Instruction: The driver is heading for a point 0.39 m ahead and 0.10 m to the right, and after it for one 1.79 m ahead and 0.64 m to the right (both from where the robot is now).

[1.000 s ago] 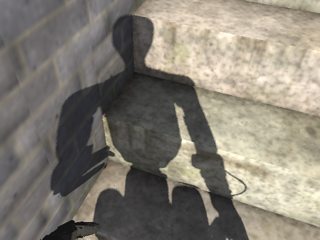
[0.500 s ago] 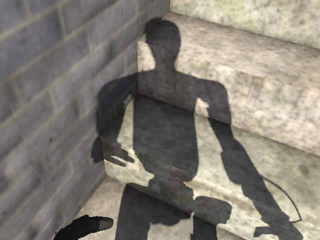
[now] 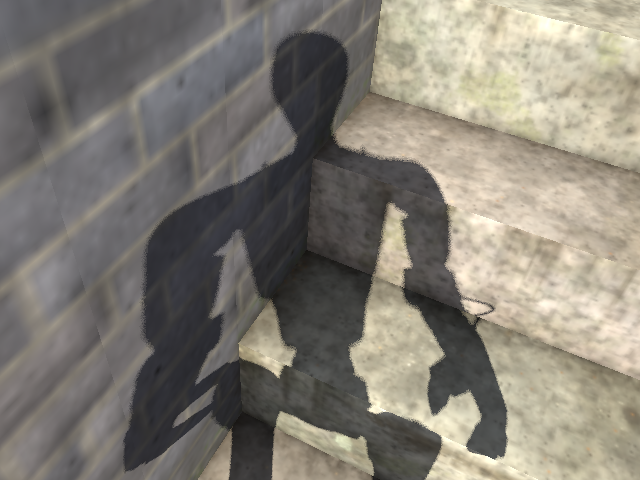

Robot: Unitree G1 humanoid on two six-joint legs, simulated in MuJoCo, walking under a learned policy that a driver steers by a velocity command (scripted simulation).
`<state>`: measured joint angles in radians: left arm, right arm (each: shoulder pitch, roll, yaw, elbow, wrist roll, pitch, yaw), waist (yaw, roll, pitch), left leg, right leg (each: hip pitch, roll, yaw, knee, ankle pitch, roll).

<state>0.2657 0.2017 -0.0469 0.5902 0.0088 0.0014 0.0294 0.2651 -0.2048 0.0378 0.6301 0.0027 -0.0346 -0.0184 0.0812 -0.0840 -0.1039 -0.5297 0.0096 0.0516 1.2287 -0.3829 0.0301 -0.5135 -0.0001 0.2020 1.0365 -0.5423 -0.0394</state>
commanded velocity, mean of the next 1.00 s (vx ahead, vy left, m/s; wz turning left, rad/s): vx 0.08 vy -0.04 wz -0.48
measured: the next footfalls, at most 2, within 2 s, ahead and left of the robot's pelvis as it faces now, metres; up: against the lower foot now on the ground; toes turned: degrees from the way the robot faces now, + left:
left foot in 0.12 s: -0.12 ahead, +0.16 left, -0.15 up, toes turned +6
right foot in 0.18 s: +0.09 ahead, -0.07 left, +0.00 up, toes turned +1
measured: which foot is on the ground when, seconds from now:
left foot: down 0.00-0.04, up 0.06-0.10, down 0.12-0.20, up 0.22-0.48, down 0.50-0.86, up 0.88-1.00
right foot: down 0.00-0.00, up 0.02-0.16, down 0.18-0.46, up 0.48-0.88, down 0.90-1.00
